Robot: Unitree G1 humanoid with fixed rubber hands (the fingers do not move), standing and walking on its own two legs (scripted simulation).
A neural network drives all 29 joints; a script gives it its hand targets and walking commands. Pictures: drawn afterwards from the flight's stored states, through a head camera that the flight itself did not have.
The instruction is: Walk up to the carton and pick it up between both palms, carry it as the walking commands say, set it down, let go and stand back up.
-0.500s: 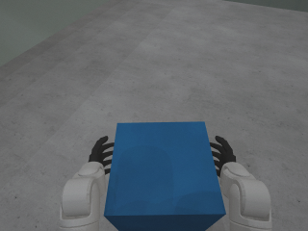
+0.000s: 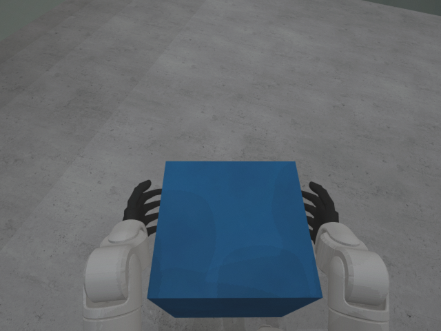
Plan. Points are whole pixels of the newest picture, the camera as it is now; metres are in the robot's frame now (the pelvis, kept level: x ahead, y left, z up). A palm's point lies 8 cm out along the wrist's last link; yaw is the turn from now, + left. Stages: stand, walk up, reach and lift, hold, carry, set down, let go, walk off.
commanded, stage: carry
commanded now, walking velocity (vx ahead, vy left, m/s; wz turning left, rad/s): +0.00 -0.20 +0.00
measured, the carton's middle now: (229, 246) +0.27 +0.00 -0.01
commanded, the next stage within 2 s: none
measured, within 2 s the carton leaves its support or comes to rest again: neither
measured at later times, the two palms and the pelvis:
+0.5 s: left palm (207, 183) +0.37 +0.04 +0.05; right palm (369, 184) +0.37 -0.26 +0.06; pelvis +0.10 -0.12 -0.02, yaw +1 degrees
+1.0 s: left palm (284, 182) +0.37 -0.10 +0.06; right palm out of the picture +0.37 -0.40 +0.07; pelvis +0.10 -0.25 -0.02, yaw +2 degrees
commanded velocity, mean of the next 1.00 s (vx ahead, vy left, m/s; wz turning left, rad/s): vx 0.00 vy -0.20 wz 0.00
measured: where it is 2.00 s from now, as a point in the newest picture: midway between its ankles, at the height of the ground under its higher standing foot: outside the picture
